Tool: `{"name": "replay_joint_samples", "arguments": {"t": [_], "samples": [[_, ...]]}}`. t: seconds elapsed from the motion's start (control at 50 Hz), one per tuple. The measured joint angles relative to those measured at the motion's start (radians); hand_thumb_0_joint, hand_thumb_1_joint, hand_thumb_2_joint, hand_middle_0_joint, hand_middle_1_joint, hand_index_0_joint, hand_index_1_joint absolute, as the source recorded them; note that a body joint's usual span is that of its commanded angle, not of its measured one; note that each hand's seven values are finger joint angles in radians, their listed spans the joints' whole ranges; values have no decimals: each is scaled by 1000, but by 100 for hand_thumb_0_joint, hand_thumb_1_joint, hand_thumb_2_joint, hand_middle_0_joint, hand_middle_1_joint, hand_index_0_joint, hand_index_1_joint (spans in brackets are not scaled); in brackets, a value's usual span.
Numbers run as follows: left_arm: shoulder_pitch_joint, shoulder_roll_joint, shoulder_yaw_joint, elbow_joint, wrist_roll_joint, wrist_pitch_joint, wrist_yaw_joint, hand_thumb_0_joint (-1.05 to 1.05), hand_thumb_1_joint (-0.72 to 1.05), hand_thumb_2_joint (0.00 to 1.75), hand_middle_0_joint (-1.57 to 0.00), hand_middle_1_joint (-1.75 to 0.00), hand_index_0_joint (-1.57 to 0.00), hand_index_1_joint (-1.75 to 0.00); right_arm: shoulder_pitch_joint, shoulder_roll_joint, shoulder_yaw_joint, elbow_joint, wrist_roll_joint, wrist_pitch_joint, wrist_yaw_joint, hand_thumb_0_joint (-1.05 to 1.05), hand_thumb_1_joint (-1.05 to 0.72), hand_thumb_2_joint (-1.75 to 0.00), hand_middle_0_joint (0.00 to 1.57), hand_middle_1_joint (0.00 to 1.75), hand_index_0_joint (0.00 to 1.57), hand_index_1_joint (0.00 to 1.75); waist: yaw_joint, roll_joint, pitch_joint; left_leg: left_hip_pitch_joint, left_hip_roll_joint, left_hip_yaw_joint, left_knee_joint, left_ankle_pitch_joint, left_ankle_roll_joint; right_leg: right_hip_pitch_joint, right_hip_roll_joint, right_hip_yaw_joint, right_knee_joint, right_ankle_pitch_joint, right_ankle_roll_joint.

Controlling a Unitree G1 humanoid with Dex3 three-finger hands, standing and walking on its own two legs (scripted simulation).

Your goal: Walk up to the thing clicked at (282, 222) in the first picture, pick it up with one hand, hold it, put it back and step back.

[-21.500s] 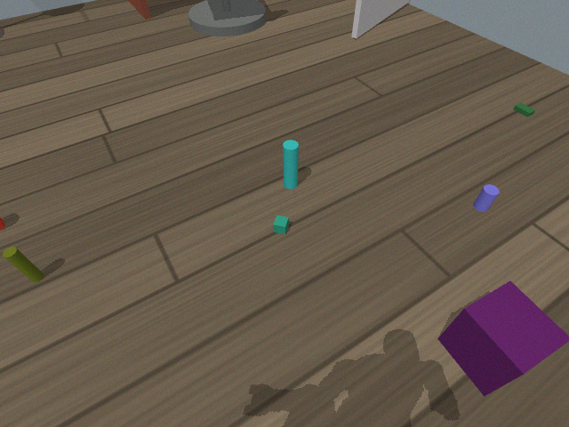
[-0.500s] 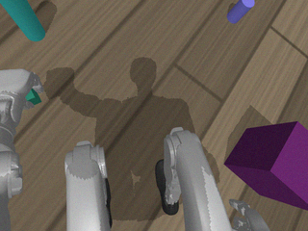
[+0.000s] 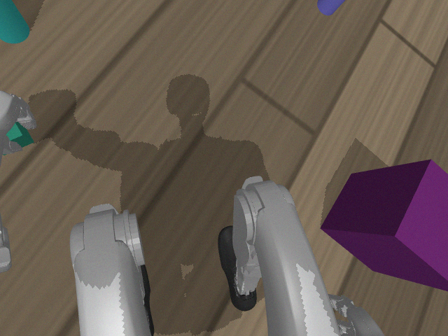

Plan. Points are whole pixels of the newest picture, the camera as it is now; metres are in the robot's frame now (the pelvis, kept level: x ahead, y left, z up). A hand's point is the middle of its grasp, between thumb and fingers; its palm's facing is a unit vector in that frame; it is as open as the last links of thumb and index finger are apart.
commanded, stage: lower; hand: left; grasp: from above
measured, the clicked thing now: (5, 132) +0.47 +0.33 -0.22
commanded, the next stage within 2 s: rest in 0.34 s
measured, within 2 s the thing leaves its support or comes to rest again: rests again in 0.82 s
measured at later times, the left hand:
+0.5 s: hand (16, 142) +0.46 +0.31 -0.23, palm faces -0.49 -0.07 -0.87, open 5.7 cm
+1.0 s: hand (29, 142) +0.47 +0.31 -0.27, palm faces -0.48 -0.09 -0.87, open 5.9 cm
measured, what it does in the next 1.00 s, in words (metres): stands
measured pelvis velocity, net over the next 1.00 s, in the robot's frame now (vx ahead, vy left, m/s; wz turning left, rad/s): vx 0.01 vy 0.00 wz -0.08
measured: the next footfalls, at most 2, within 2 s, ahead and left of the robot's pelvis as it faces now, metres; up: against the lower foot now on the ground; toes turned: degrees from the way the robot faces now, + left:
none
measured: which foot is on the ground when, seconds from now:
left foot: down 0.00-1.00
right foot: down 0.00-1.00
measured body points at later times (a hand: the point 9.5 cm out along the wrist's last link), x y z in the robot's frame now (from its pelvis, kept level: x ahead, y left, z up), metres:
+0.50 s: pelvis +0.00 +0.00 -0.03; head +0.27 +0.09 +0.32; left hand +0.48 +0.31 -0.18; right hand +0.05 -0.28 -0.12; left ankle +0.07 +0.12 -0.31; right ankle +0.10 -0.13 -0.31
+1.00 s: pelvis +0.01 +0.00 -0.04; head +0.29 +0.10 +0.29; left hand +0.49 +0.31 -0.23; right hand +0.04 -0.27 -0.11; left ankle +0.07 +0.12 -0.31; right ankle +0.10 -0.12 -0.31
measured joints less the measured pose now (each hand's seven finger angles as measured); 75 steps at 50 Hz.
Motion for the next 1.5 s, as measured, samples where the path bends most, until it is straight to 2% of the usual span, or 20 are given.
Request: {"name": "replay_joint_samples", "arguments": {"t": [0.2,0.4,0.54,0.88,1.1,1.28,1.36,1.5], "samples": [[-16,29,-1,37,-3,-12,6,-7,40,23,-84,-24,-111,-31,-18,-10,21,-4,-9,0,4,0,-92,-90,20,30,20,30,-6,-8,22,-22,0,-12,34,-6,-1,-20,4,-9,26,-1,2],[-30,74,20,92,31,-46,51,-7,40,24,-84,-24,-113,-34,-35,-13,50,-5,-34,-6,9,0,-93,-90,20,30,20,30,-24,-33,52,-54,-2,-31,95,-13,-3,-45,8,-22,74,-2,5],[-40,101,28,127,51,-45,94,-7,41,24,-83,-25,-113,-35,-41,-12,68,-6,-50,-18,12,0,-92,-90,20,30,20,30,-38,-44,70,-76,-3,-41,126,-16,-2,-63,12,-30,97,-1,8],[-36,161,50,150,42,-26,132,-5,41,26,-81,-27,-111,-37,-47,-26,127,-33,-74,-55,24,-1,-91,-89,20,30,20,30,-72,-77,127,-84,0,-76,170,-38,-2,-61,23,-57,114,-8,14],[-52,190,26,215,45,-23,178,-5,39,31,-80,-28,-110,-39,-68,-39,160,-46,-90,-70,32,0,-91,-89,20,30,20,30,-90,-92,131,-74,3,-88,184,-44,0,-49,29,-66,116,-5,18],[-72,212,4,253,31,-17,190,-5,38,32,-79,-31,-108,-41,-79,-47,187,-62,-95,-96,33,-1,-91,-90,20,30,20,30,-100,-100,148,-71,7,-95,192,-36,2,-44,36,-72,116,10,22],[-77,223,1,263,30,-17,191,-5,36,35,-77,-34,-104,-43,-77,-50,200,-69,-99,-104,35,-1,-91,-89,20,30,20,30,-105,-104,156,-69,6,-98,194,-33,2,-41,37,-74,115,14,23],[-71,246,18,266,26,-11,188,-2,26,47,-71,-47,-82,-50,-71,-59,213,-82,-104,-115,39,0,-91,-89,20,30,20,30,-114,-109,172,-67,6,-107,197,-30,1,-37,39,-81,113,20,23]]}}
